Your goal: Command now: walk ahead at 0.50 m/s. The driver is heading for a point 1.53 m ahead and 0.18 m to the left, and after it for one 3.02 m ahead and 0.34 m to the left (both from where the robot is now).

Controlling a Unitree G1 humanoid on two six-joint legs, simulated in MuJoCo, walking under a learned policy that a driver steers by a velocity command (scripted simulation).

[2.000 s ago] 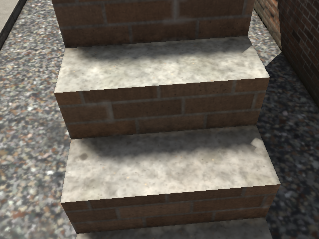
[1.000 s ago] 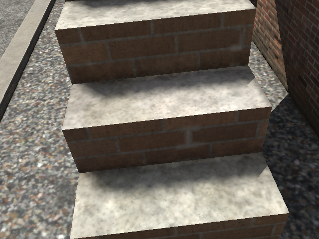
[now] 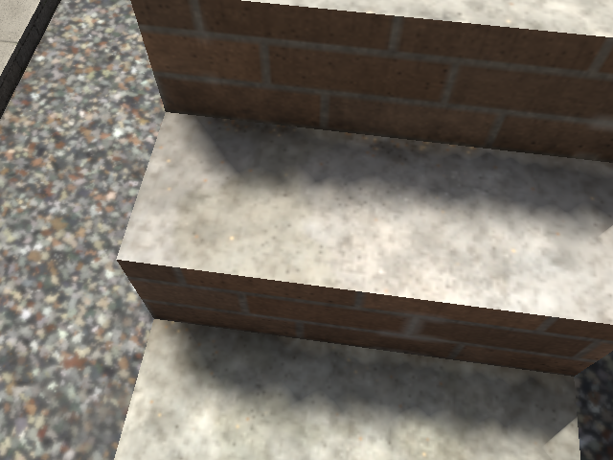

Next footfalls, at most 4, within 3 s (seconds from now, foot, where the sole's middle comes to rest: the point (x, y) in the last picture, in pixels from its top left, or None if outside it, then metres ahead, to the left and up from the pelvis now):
0.26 left None -0.21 0.12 -0.80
0.48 right None -0.17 0.05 -0.78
0.78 left None -0.19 0.20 -0.73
0.92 right None -0.24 0.17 -0.72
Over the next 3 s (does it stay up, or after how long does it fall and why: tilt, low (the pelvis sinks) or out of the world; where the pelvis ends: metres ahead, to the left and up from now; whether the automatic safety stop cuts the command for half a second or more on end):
falls after 1.44 s (tilt)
